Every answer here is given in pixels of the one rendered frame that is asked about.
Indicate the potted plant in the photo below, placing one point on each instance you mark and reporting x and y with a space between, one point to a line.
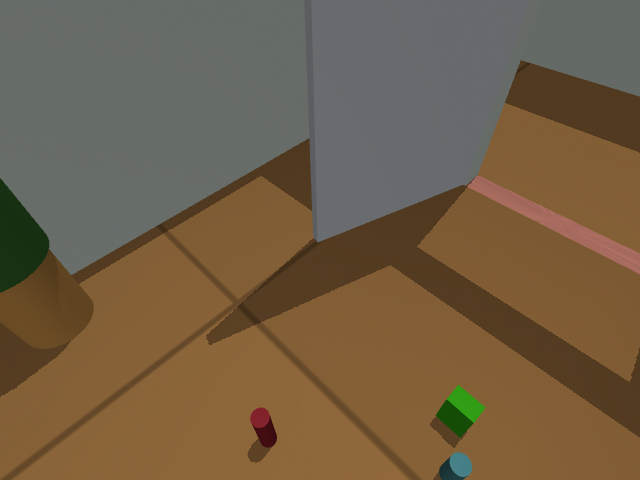
40 301

